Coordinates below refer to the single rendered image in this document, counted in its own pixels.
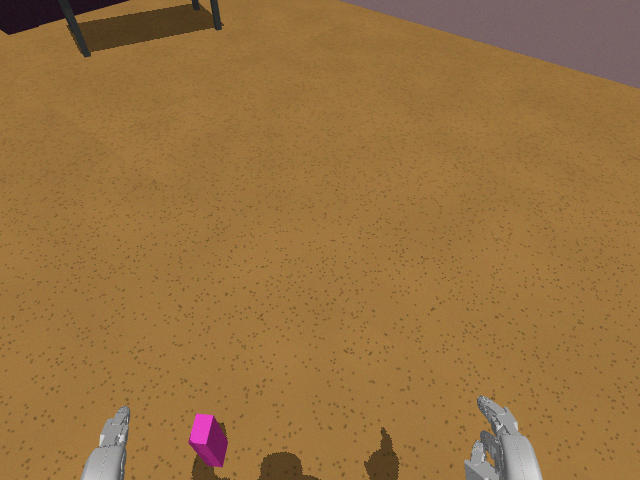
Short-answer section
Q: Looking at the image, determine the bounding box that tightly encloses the left robot hand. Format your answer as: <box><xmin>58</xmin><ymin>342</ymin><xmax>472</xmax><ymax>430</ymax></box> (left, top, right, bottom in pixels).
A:
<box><xmin>80</xmin><ymin>406</ymin><xmax>130</xmax><ymax>480</ymax></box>

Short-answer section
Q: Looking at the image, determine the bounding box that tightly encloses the sofa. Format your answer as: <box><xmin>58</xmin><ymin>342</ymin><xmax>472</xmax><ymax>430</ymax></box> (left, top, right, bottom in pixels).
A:
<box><xmin>0</xmin><ymin>0</ymin><xmax>129</xmax><ymax>35</ymax></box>

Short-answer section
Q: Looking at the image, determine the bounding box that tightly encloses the carton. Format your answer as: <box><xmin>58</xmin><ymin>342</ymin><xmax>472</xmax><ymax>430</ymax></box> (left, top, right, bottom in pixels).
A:
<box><xmin>188</xmin><ymin>414</ymin><xmax>228</xmax><ymax>467</ymax></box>

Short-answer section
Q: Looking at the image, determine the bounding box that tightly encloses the right robot hand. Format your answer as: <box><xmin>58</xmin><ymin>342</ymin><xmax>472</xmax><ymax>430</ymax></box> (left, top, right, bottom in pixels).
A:
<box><xmin>464</xmin><ymin>396</ymin><xmax>543</xmax><ymax>480</ymax></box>

